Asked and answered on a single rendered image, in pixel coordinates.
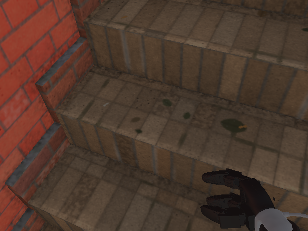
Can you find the robot right forearm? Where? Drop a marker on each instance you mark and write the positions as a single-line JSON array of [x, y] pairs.
[[273, 220]]

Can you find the right robot hand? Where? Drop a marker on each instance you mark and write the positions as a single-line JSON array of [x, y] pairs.
[[232, 210]]

